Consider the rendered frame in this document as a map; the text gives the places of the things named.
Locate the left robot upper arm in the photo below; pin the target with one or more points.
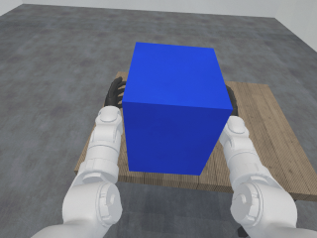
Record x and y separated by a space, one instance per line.
88 211

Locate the carton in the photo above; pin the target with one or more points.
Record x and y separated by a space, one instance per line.
175 107

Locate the right robot forearm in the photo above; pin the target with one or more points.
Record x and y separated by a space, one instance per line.
241 156

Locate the left robot forearm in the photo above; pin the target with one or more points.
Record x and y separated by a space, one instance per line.
101 160

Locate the robot left hand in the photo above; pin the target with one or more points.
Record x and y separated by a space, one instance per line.
112 98

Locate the table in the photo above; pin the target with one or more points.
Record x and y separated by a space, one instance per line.
273 139

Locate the robot right hand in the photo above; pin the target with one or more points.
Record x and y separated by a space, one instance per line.
233 101

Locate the right robot upper arm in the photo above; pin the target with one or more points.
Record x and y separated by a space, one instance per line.
266 212

